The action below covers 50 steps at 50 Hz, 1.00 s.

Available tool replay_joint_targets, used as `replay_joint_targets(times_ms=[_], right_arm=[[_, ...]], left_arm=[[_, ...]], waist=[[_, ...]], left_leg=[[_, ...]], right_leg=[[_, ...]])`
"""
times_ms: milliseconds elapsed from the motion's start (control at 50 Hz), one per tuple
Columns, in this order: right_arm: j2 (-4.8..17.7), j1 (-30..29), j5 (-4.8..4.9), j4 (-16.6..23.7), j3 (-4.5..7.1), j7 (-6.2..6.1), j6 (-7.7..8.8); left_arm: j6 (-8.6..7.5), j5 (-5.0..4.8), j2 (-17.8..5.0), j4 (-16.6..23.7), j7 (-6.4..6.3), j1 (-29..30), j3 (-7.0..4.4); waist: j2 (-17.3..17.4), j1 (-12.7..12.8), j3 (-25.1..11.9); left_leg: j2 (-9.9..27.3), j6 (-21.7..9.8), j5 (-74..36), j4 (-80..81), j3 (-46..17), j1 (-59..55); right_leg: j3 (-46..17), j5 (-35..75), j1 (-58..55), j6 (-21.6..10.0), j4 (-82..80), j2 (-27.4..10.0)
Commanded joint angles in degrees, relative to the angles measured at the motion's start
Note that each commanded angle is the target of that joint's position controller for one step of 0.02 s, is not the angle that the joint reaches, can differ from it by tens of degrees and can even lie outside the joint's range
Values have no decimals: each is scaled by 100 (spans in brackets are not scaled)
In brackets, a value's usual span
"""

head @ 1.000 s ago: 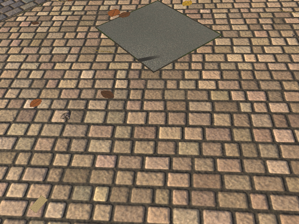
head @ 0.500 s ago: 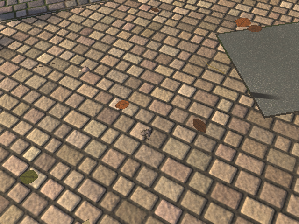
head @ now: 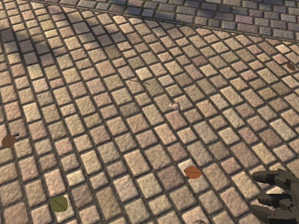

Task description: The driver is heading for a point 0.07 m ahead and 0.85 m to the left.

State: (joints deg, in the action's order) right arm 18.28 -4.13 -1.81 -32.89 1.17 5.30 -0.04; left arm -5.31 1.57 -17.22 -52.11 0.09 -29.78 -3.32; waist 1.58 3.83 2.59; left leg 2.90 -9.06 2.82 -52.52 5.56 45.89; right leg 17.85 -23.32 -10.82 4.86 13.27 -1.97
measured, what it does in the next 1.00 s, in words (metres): walks ahead, turning left: left foot, then right foot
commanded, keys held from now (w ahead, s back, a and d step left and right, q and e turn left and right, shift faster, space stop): w+q+shift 0.64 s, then w+shift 0.36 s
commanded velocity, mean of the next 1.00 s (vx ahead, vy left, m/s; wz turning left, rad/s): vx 1.00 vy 0.00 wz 0.82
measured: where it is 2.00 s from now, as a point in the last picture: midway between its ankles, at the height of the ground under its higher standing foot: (40, 88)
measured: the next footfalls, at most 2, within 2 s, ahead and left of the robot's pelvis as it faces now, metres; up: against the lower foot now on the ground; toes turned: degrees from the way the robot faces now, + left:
left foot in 0.10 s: +0.29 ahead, +0.04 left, +0.00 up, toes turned +9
right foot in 0.52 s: +0.76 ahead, +0.02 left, +0.00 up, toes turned +33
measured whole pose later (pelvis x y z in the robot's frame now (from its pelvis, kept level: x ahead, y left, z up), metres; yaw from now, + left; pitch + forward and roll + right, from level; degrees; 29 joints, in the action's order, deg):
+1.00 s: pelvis +0.87 +0.32 -0.01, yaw +49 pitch +2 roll -1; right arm 15.3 0.7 -3.1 -38.2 -0.4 2.1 2.8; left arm -3.0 0.8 -14.1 -52.2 0.1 -30.4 -0.7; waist 0.7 4.3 2.7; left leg -5.4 -9.4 10.5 -38.9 4.0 30.1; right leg 6.8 -23.1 0.3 -0.9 57.7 -5.1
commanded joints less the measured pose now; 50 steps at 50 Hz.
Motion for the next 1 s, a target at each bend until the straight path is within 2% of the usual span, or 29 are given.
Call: replay_joint_targets(times_ms=[20,60,80,100,120,140,160,180,240,320,380,440,460,480,500,520,540,560,580,600,680,760,820,880,920,940,960,980,1000], right_arm=[[195,330,28,69,38,-1,68],[554,1873,74,-368,229,-144,91],[791,3125,83,-788,396,-250,100],[1025,3227,126,-991,573,-404,64],[1431,2631,197,-849,635,-467,18],[1794,2642,24,-586,698,-459,-58],[1545,2747,9,-628,708,-516,-49],[1281,2608,35,-752,660,-561,27],[871,2223,112,-825,479,-640,332],[793,2396,113,-931,446,-549,527],[893,2636,196,-1067,511,-474,545],[1015,2720,218,-1160,558,-503,507],[1138,2713,203,-1178,589,-519,495],[1352,2558,153,-1159,633,-502,489],[1397,2198,100,-1087,638,-463,520],[572,2051,60,-905,432,-467,587],[0,2808,366,-553,220,-500,563],[491,2551,159,-728,219,-571,468],[667,2105,35,-769,269,-505,388],[631,1865,-16,-763,275,-417,323],[-28,1243,-96,-300,77,-135,92],[52,611,-59,28,-22,-74,124],[-27,-148,-87,195,-131,43,202],[107,-12,-112,65,-113,-47,253],[484,1402,-142,-394,56,-199,278],[720,2594,-135,-779,189,-291,291],[1157,2966,-171,-965,356,-414,256],[1572,2658,-162,-756,448,-483,221],[1386,2918,-72,-834,476,-532,214]], left_arm=[[-50,-28,-1016,555,-79,613,-165],[156,-4,-1394,691,-125,886,-272],[246,11,-1407,824,-122,1118,-290],[282,70,-1134,818,-59,1090,-260],[270,199,-209,1090,2,1035,-24],[134,16,-513,1879,28,989,-37],[-20,43,-734,1885,18,1493,-13],[-75,24,-756,1833,7,1667,12],[175,260,-609,1700,-6,1614,86],[304,168,-259,2237,84,2902,234],[271,37,-173,2358,122,3266,286],[248,-11,-403,2367,68,3164,212],[237,-20,-598,2249,13,2753,129],[209,-54,-886,2059,-66,1942,-7],[202,-57,-1149,1765,-174,678,-151],[170,114,-1503,1530,-292,-452,-285],[151,273,-1849,1645,-234,163,-323],[201,212,-1309,1801,-176,980,-323],[223,168,-760,1820,-159,1380,-181],[227,181,-518,1670,-132,1396,-125],[-5,7,-204,898,19,772,-11],[-176,12,-359,718,102,925,-2],[-184,-42,-567,458,81,464,-8],[-102,-50,-1081,288,-8,130,-59],[50,-26,-1357,259,-112,216,-89],[120,-51,-1368,330,-136,443,-75],[133,36,-882,489,-80,291,9],[92,-140,-336,870,32,-206,115],[32,-170,-840,1102,-8,699,23]], waist=[[-566,-772,226],[-826,-1586,-645],[-728,-2059,-1191],[-106,-1852,-1049],[1105,-1094,-572],[1202,-871,-1891],[206,-980,-1396],[-280,-769,-563],[-744,-151,-42],[-510,-378,403],[-195,-662,171],[-35,-655,-80],[-16,-479,-396],[-5,-1,-874],[-29,767,-1377],[-850,1040,-1996],[-2766,116,-2708],[-1870,53,-1948],[-1048,23,-1149],[-437,-32,-628],[-521,-303,52],[-517,-552,389],[-274,-330,688],[-676,-538,362],[-1041,-1281,-584],[-966,-1877,-1101],[-242,-1595,-1633],[955,-859,-2414],[144,-1288,-2324]], left_leg=[[-556,-251,-34,682,588,-1739],[-908,-418,583,691,499,-3286],[-1016,-576,764,1084,185,-4746],[-817,-681,1197,1442,-482,-5725],[39,-835,406,1408,-2246,-5670],[902,-1902,1599,2915,-4980,-7088],[1041,-1689,2304,3789,-5436,-6605],[881,-1505,2080,3936,-5020,-5657],[216,-1305,483,3855,-3688,-3706],[-344,-1091,-59,4255,-3010,-2562],[-451,-731,-1193,4171,-2855,-2771],[-323,-408,-2323,3635,-2989,-3474],[-354,-251,-3146,3032,-3001,-3734],[-382,-99,-3568,1945,-2963,-3733],[-575,35,-3337,497,-2789,-3160],[-988,80,-223,-1623,-2358,-2155],[-1388,242,2609,-2951,-1710,-794],[-782,160,1918,-3202,-1464,-213],[-452,185,1441,-2950,-1289,-207],[-257,214,1293,-2749,-1167,-305],[116,217,1201,-2366,-1205,-160],[-82,248,212,-955,-1062,-255],[-305,85,-345,723,-169,-1239],[-775,-135,236,1257,249,-1867],[-1075,-327,871,1483,126,-3435],[-971,-481,675,2151,-188,-4873],[74,-503,1907,1942,-1494,-6297],[1735,-1118,2434,2568,-4707,-7551],[1527,-1100,2036,3242,-4882,-7372]], right_leg=[[56,7074,954,-663,74,-1184],[-62,8449,875,-699,2156,-1400],[-242,7966,1490,-723,3825,-1423],[-354,3833,2805,-588,5725,-816],[-564,-660,4448,-458,7838,16],[-1825,-591,5884,-326,8340,272],[-2152,-98,6196,-351,7837,-49],[-2164,214,6053,-348,7245,-234],[-2188,0,4962,-107,6138,-614],[-1875,1076,4457,24,4068,-599],[-1764,2719,3644,-156,2764,-234],[-1819,2698,2871,-339,1939,81],[-1840,2351,2308,-381,1869,264],[-1886,1845,1417,-429,1917,330],[-1908,1379,106,-482,1985,121],[-3115,-469,-1126,-629,1925,-1084],[-6553,-1543,-1712,-1122,480,-2691],[-6859,-2752,-816,-1291,120,-2461],[-5720,-2436,42,-1277,168,-2151],[-4845,-1415,728,-1231,168,-1928],[-2958,702,1663,-976,-176,-1536],[-1479,2536,2066,-978,-692,-1153],[-835,3483,2192,-986,-1367,-1056],[-563,7253,1059,-996,-478,-1279],[-560,8494,840,-1008,1568,-1408],[-491,7917,1440,-978,3247,-1278],[-660,3424,2831,-945,5363,-812],[-1264,-636,4863,-752,7353,31],[-2047,-35,5525,-883,7578,32]])
Velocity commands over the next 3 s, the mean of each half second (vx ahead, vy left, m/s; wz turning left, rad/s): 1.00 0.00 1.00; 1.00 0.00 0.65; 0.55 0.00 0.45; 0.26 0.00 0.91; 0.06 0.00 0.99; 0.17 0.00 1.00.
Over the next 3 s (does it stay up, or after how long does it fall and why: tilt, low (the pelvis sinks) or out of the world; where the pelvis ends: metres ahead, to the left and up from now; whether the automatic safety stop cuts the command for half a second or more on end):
stays up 1.09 0.87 0.03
